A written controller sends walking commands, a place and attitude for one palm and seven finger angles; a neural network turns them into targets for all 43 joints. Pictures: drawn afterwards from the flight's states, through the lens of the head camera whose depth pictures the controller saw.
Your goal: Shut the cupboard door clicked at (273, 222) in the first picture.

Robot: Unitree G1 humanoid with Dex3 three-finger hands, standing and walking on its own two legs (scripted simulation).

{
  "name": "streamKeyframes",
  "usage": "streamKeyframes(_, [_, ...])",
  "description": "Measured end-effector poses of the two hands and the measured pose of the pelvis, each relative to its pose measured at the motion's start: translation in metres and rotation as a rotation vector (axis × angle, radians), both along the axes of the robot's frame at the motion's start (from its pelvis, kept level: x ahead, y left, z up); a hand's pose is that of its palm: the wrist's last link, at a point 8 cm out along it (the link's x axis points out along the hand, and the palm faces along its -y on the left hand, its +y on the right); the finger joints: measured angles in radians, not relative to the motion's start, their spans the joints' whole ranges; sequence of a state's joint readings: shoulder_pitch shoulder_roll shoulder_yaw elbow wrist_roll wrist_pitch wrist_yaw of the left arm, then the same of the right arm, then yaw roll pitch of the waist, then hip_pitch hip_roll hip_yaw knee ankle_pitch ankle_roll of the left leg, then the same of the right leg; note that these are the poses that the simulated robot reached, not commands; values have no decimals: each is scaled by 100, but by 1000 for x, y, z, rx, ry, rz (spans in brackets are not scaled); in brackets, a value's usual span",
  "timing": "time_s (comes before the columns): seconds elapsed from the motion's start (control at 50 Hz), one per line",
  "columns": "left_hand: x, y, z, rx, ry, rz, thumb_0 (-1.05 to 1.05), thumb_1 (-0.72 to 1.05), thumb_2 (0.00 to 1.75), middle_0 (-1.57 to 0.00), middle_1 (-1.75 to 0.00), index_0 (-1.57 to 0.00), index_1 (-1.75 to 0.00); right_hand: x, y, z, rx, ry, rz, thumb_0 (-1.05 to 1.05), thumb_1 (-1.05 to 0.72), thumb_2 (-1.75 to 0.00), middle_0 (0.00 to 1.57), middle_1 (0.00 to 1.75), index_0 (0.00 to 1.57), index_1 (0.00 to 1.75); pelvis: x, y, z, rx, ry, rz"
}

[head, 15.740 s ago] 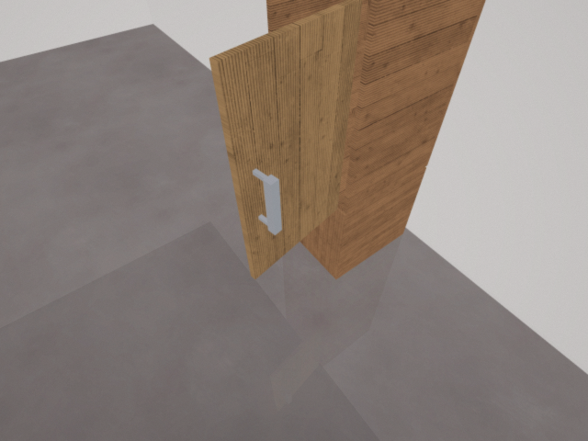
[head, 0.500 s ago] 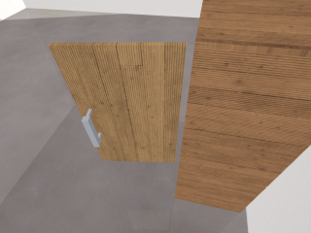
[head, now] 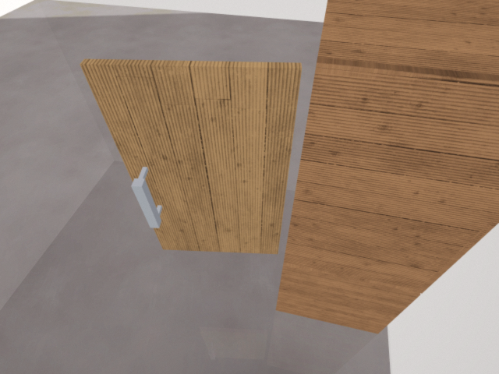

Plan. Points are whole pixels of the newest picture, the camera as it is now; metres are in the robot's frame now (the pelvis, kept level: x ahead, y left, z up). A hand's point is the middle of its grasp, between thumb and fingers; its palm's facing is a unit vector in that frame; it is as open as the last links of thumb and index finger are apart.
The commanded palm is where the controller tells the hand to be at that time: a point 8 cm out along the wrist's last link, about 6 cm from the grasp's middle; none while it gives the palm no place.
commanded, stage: look again from close up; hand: left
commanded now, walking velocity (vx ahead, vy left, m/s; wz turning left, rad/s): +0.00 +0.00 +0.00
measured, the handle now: (150, 198) +0.48 +0.26 -0.06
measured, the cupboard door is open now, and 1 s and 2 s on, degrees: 100 100 100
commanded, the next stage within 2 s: raise the hand and make a fist in 0.40 s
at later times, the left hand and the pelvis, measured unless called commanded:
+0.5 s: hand out of the picture +0.01 +0.17 -0.17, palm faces +0.03 -0.98 -0.18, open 7.3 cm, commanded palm +0.11 +0.22 -0.07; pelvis +0.02 +0.01 +0.00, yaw +0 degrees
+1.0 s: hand out of the picture +0.13 +0.17 -0.09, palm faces +0.09 -1.00 -0.03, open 5.8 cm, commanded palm +0.13 +0.22 -0.07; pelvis -0.05 -0.01 -0.12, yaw +3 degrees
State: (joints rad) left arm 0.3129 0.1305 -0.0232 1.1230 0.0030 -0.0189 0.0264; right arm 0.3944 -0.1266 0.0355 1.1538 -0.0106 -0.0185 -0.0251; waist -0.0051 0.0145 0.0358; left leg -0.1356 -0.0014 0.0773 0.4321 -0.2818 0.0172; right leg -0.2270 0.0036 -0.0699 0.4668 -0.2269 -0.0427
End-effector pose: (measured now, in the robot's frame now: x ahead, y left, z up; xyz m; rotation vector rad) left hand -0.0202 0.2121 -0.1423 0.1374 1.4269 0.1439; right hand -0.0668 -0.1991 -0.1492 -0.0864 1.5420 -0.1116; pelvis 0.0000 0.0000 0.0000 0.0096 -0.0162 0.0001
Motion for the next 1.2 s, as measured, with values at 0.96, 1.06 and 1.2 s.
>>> streamKeyframes(0.96, [131,4,54,-112,-1312,-96,2,91,90,-46,-57,-45,-58,266,-47,24,-160,-1114,274,1,-91,-90,20,30,20,30,-43,-10,-110,-7,262,37])
streamKeyframes(1.06, [124,19,77,-27,-1427,-110,3,91,90,-54,-67,-54,-67,264,-15,-6,-77,-1080,314,1,-91,-90,20,30,20,30,-49,-11,-122,-43,285,59])
streamKeyframes(1.2, [162,8,76,-163,-1373,-214,2,91,90,-67,-81,-67,-81,219,3,-43,-14,-911,232,1,-90,-90,20,30,20,30,-52,-5,-121,-53,306,53])
